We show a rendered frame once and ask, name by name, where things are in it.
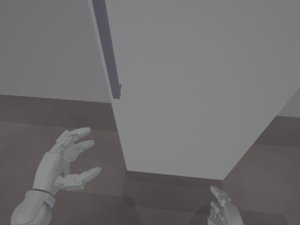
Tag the left robot forearm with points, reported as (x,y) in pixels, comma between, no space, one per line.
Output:
(36,208)

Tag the left robot hand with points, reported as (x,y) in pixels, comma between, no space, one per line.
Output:
(54,163)

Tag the right robot hand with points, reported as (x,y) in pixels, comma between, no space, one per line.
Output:
(228,214)

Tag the fridge door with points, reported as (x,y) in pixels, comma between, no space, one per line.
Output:
(200,79)

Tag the handle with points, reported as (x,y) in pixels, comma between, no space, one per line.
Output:
(107,46)

